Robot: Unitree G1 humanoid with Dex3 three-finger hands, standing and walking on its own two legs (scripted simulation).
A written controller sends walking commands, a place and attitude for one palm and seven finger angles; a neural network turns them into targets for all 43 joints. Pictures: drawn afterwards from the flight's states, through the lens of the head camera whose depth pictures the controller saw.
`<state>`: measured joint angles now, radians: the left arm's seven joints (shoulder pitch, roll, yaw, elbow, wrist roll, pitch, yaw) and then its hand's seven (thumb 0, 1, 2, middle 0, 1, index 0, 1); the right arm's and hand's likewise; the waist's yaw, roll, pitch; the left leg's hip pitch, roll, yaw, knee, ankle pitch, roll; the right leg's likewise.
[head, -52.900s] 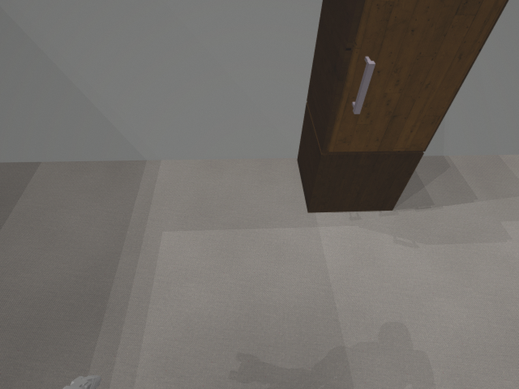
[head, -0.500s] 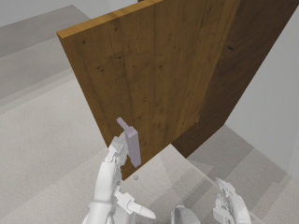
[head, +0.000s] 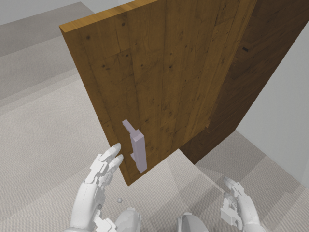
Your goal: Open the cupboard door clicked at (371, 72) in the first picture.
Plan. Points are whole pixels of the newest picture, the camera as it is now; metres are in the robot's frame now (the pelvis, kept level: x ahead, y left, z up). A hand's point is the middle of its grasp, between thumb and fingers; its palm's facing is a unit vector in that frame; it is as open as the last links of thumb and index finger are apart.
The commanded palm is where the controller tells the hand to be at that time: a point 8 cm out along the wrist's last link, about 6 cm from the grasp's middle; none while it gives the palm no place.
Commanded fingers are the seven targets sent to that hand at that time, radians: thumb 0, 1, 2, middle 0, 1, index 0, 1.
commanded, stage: slide the hand sideways off the handle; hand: left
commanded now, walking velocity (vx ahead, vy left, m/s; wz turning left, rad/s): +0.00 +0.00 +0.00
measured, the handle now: (135, 148) +0.30 +0.07 +0.07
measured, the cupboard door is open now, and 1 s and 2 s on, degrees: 90 90 90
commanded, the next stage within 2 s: draw the hand back to the body in 0.24 s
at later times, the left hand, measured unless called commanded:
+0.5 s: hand (94, 203) +0.18 +0.13 +0.08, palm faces -0.07 -1.00 -0.04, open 16.3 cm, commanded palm +0.15 +0.19 +0.10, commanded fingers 0.00 -0.50 0.30 -0.15 -0.30 -0.15 -0.30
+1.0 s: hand (38, 190) +0.18 +0.20 +0.16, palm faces +0.13 -0.95 -0.29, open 15.3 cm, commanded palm +0.15 +0.25 +0.19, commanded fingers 0.00 -0.01 0.51 -0.17 -0.30 -0.17 -0.30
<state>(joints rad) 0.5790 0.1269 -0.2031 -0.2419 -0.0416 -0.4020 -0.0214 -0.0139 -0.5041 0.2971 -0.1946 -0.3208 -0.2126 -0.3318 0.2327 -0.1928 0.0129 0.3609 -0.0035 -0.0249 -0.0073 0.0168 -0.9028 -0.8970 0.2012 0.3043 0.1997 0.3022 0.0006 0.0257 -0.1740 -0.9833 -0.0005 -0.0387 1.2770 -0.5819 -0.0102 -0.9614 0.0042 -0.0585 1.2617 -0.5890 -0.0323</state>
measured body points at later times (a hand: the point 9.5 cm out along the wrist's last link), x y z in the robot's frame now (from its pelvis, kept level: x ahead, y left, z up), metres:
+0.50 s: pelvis +0.00 +0.00 +0.00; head +0.05 +0.00 +0.45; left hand +0.18 +0.18 +0.09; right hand +0.19 -0.22 -0.07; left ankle +0.02 +0.12 -0.63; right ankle +0.01 -0.10 -0.63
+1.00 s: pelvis +0.02 +0.02 +0.06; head +0.01 +0.01 +0.51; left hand +0.17 +0.25 +0.18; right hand +0.20 -0.20 +0.01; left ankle +0.02 +0.12 -0.63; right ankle +0.01 -0.10 -0.63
